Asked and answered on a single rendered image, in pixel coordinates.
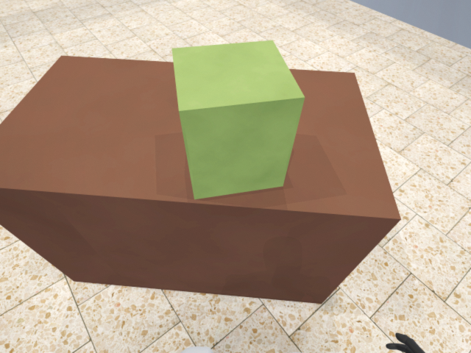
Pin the pedestal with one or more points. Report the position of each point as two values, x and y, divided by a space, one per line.
94 177

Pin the carton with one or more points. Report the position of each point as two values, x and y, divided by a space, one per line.
239 109

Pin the robot right hand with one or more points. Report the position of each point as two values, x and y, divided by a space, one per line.
409 346

